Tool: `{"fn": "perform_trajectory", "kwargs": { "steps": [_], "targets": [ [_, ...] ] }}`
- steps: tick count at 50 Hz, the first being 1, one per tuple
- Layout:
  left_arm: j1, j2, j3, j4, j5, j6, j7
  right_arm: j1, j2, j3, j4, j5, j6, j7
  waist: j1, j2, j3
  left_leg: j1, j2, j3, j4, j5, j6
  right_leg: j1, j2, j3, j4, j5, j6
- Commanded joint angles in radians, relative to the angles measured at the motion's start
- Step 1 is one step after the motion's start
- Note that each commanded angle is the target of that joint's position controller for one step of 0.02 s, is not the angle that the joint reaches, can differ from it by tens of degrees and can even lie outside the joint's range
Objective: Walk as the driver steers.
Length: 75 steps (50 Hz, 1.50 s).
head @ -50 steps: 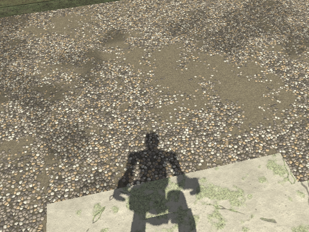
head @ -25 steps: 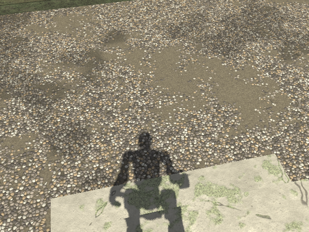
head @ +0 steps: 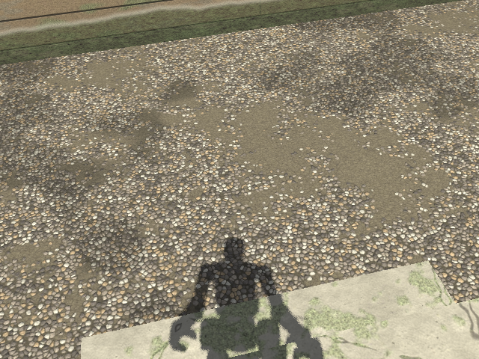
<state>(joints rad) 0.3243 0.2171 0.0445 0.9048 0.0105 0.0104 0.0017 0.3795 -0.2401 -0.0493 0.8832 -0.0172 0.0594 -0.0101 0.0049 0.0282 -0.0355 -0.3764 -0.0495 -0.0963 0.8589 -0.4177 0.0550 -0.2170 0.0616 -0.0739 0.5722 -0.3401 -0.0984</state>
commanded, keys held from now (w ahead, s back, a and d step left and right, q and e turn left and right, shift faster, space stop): w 1.00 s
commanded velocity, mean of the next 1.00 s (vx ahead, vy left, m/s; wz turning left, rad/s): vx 0.47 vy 0.00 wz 0.00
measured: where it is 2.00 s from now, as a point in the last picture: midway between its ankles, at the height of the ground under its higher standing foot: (261, 295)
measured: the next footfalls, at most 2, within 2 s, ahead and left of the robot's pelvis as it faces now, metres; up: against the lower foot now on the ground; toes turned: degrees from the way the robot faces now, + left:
left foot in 0.50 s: +0.30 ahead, +0.12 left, -0.17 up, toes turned +3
right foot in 0.96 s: +0.63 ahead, -0.12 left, -0.34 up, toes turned -4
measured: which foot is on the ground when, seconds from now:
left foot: up 0.00-0.48, down 0.50-0.98, up 1.00-1.00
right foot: down 0.00-0.50, up 0.52-0.94, down 0.96-1.00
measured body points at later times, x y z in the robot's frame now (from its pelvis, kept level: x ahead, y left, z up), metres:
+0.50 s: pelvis +0.22 +0.03 -0.12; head +0.23 +0.03 +0.33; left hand +0.03 +0.21 -0.25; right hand +0.42 -0.16 -0.24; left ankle +0.28 +0.12 -0.88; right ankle -0.01 -0.06 -0.70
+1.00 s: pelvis +0.51 -0.02 -0.31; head +0.51 -0.04 +0.14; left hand +0.68 +0.20 -0.42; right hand +0.38 -0.23 -0.46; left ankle +0.29 +0.12 -0.85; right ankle +0.60 -0.12 -1.06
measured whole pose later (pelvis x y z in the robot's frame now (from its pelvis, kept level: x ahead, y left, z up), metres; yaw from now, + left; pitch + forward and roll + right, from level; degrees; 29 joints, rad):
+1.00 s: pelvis +0.51 -0.02 -0.31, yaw +0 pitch -2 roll +6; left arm 0.10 0.23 0.01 0.89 0.09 -0.07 -0.06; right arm 0.55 -0.17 0.02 1.10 -0.07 -0.06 0.06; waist -0.10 -0.06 0.01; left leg -0.16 -0.04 0.03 1.41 -0.86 0.04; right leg -0.29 -0.08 -0.01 0.38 0.01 -0.07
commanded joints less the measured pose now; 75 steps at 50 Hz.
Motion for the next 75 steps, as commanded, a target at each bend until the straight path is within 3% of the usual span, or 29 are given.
{"fn": "perform_trajectory", "kwargs": {
  "steps": [1,5,7,12,13,19,23,26,27,29,31,33,36,37,40,41,45,46,49,50,52,55,60,62,64,65,70,71,75],
  "targets": [
    [0.066,0.160,0.040,-0.006,0.010,-0.033,0.008,-0.082,-0.086,-0.024,-0.080,-0.013,-0.040,0.015,0.003,-0.107,0.205,-0.358,0.065,-0.038,0.170,0.184,-0.007,0.039,-0.334,0.512,-0.440,-0.352,-0.130],
    [0.131,0.113,0.028,0.036,0.001,-0.073,0.006,-0.071,-0.076,-0.032,-0.023,-0.027,-0.035,0.028,-0.021,-0.065,0.161,-0.371,0.086,-0.014,0.203,0.329,-0.020,0.094,-0.259,0.349,-0.370,0.007,-0.119],
    [0.253,-0.141,-0.058,0.127,0.171,-0.158,-0.001,-0.133,0.072,0.041,-0.078,-0.086,-0.120,0.059,0.029,-0.050,0.150,-0.527,0.099,-0.152,0.091,0.608,0.028,0.194,-0.250,0.286,-0.272,0.127,-0.152],
    [0.438,-0.076,-0.086,0.203,0.110,-0.138,0.010,-0.321,0.055,0.061,-0.127,-0.076,-0.119,0.061,0.111,-0.105,0.107,-0.346,0.123,0.061,-0.200,0.942,-0.038,-0.037,-0.177,0.208,-0.129,0.098,-0.131],
    [0.243,0.111,-0.023,0.118,-0.061,-0.117,0.028,-0.335,-0.064,0.010,-0.122,-0.021,-0.094,0.064,0.046,-0.091,0.160,-0.200,0.084,0.066,-0.192,0.936,-0.045,-0.156,-0.179,0.241,-0.066,0.155,-0.082],
    [0.512,-0.146,-0.107,0.239,0.135,-0.108,0.014,-0.443,0.075,0.069,-0.149,-0.120,-0.089,0.068,0.120,-0.129,0.162,-0.163,0.162,0.019,-0.362,0.687,0.002,-0.052,-0.210,0.311,0.099,0.029,-0.103],
    [0.299,0.148,-0.005,0.182,0.010,-0.071,0.028,-0.214,-0.008,0.025,0.012,0.026,-0.107,0.025,0.056,-0.017,0.216,0.016,0.034,0.190,-0.616,0.582,0.007,0.037,-0.091,0.154,0.515,0.481,-0.098],
    [0.473,-0.005,-0.012,0.202,-0.041,-0.036,0.061,0.245,-0.112,-0.011,0.137,0.016,-0.108,0.012,-0.023,0.189,-0.188,1.088,0.402,-0.052,-0.096,1.651,0.114,-0.674,0.034,0.112,1.478,-0.628,-0.021],
    [0.514,-0.120,-0.104,0.144,0.116,-0.084,-0.091,0.498,-0.221,-0.033,0.172,-0.115,-0.147,0.079,-0.199,0.206,-0.536,1.413,0.509,-0.306,-0.180,1.353,0.448,-0.857,0.069,0.307,1.650,-0.473,0.038],
    [0.171,0.020,-0.043,0.009,0.040,-0.131,-0.118,0.188,-0.116,-0.032,0.146,-0.166,-0.140,0.089,-0.134,-0.162,-0.011,0.936,0.515,-0.217,-0.350,0.809,0.330,-1.210,-0.090,0.292,1.379,-0.130,0.035],
    [0.084,0.126,0.028,0.038,0.006,-0.078,-0.018,0.048,0.031,0.021,0.136,0.038,-0.143,0.043,0.026,0.005,0.116,0.314,0.391,-0.114,-0.446,0.645,0.219,-0.824,-0.111,0.234,0.937,0.025,0.058],
    [-0.015,0.045,0.013,-0.005,0.013,-0.033,-0.008,-0.021,0.012,0.041,0.110,0.048,-0.157,0.012,0.082,0.022,0.231,-0.152,0.245,0.039,-0.579,0.595,0.166,-0.483,-0.134,0.129,0.470,0.278,0.099],
    [0.160,-0.032,0.007,0.112,0.029,-0.017,-0.037,0.016,-0.094,0.002,0.154,0.042,-0.166,-0.003,0.148,0.098,0.119,-0.151,0.233,0.009,-0.466,0.468,0.132,-0.241,-0.149,0.158,0.523,0.732,0.038],
    [0.045,-0.121,-0.084,0.044,0.169,-0.059,-0.104,-0.029,0.079,0.071,0.110,-0.143,-0.193,0.021,0.026,-0.040,0.259,-0.089,0.238,0.036,-0.413,0.298,0.165,-0.561,-0.215,0.261,0.330,0.894,0.017],
    [-0.121,-0.010,-0.068,-0.029,0.115,-0.072,-0.107,0.144,0.041,0.090,0.188,-0.130,-0.195,0.032,0.000,0.028,0.136,-0.162,0.159,0.045,-0.299,0.141,0.158,-0.249,-0.169,0.129,0.119,1.015,0.000],
    [-0.224,0.093,-0.015,-0.039,-0.007,-0.070,-0.059,0.053,-0.097,0.031,0.140,0.068,-0.177,0.012,-0.027,0.021,0.108,-0.074,0.180,-0.019,-0.303,0.103,0.125,-0.210,-0.116,0.053,0.053,0.986,0.027],
    [-0.359,0.062,-0.022,-0.081,-0.023,-0.067,-0.024,0.225,-0.068,0.033,0.187,-0.025,-0.102,-0.025,-0.166,0.028,0.257,0.177,0.179,-0.034,-0.067,0.222,0.121,-0.297,-0.170,0.094,-0.211,0.763,0.058],
    [-0.245,0.008,-0.079,-0.070,0.181,-0.054,-0.073,0.325,-0.006,0.079,0.240,-0.113,-0.122,0.020,-0.101,-0.045,0.231,0.254,0.242,-0.123,0.047,0.231,0.131,-0.267,-0.219,0.153,-0.301,0.659,0.035],
    [0.412,0.205,0.034,0.148,0.102,-0.071,-0.070,0.285,-0.096,0.045,0.262,-0.123,-0.118,0.148,0.176,-0.223,-0.015,-0.224,0.058,0.017,0.692,0.170,0.031,0.668,-0.192,0.064,-0.114,0.843,-0.073],
    [0.380,0.280,0.044,0.167,0.001,-0.073,-0.057,0.290,-0.055,0.002,0.180,0.067,-0.111,0.015,0.069,-0.209,-0.174,-0.424,-0.026,0.107,1.109,-0.565,0.019,0.778,-0.423,0.218,0.208,1.423,-0.072],
    [0.327,0.250,0.056,0.123,-0.046,-0.058,-0.030,0.167,-0.044,0.023,0.105,0.052,-0.106,-0.048,0.105,-0.252,-0.191,-0.694,0.042,0.101,1.112,-0.342,0.017,0.678,-0.515,0.468,-0.030,0.573,-0.192],
    [0.119,0.023,-0.033,0.087,0.141,-0.098,-0.100,0.056,0.046,0.062,0.066,-0.079,-0.154,0.024,-0.011,-0.008,0.203,-0.573,0.218,-0.092,0.654,0.303,0.067,-0.102,-0.432,0.493,-0.253,0.025,-0.228],
    [0.124,0.022,-0.051,0.121,0.110,-0.154,-0.040,0.033,0.026,0.062,0.098,-0.111,-0.148,0.071,-0.036,-0.089,0.046,-0.359,0.170,0.017,0.313,0.564,0.026,-0.289,-0.250,0.284,-0.141,0.162,-0.210],
    [0.182,0.109,-0.004,0.152,-0.065,-0.120,0.000,-0.090,-0.042,0.018,0.031,-0.002,-0.091,0.025,-0.058,-0.097,0.026,-0.339,0.159,0.007,0.163,0.685,-0.012,-0.157,-0.272,0.287,-0.061,0.400,-0.158],
    [0.187,0.044,-0.015,0.153,-0.053,-0.108,0.021,-0.173,-0.024,0.017,0.011,-0.015,-0.086,0.030,-0.040,-0.045,0.080,-0.306,0.147,0.035,-0.030,0.872,-0.016,-0.202,-0.220,0.235,-0.009,0.079,-0.114],
    [0.309,-0.089,-0.079,0.192,0.153,-0.140,-0.006,-0.154,0.031,0.070,0.041,-0.144,-0.121,0.072,0.079,-0.005,0.145,-0.451,0.193,-0.007,-0.129,0.989,-0.018,-0.127,-0.250,0.227,0.031,-0.015,-0.160],
    [0.337,-0.019,-0.089,0.211,0.113,-0.138,-0.034,-0.360,0.000,0.072,-0.081,-0.089,-0.118,0.084,0.073,-0.078,0.180,-0.121,0.134,0.080,-0.222,0.773,-0.017,-0.317,-0.235,0.290,0.060,-0.091,-0.165],
    [0.220,0.137,-0.016,0.148,-0.036,-0.103,0.009,-0.417,-0.044,0.036,-0.070,0.033,-0.107,0.072,0.104,-0.065,0.182,-0.116,0.089,0.117,-0.271,0.788,-0.032,-0.249,-0.220,0.250,0.110,0.055,-0.116],
    [0.374,0.017,-0.060,0.223,0.092,-0.091,-0.013,-0.309,-0.061,0.046,-0.020,-0.092,-0.125,0.075,0.105,-0.047,0.175,-0.023,0.164,0.076,-0.567,0.614,0.012,0.008,-0.246,0.328,0.324,0.124,-0.101]
  ]
}}
Velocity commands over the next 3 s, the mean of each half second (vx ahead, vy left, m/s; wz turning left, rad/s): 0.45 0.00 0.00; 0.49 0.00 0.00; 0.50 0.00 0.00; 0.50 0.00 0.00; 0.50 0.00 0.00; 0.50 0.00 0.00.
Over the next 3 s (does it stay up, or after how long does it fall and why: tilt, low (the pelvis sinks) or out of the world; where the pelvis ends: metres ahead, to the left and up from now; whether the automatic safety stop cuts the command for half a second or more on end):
stays up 1.65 0.03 -0.66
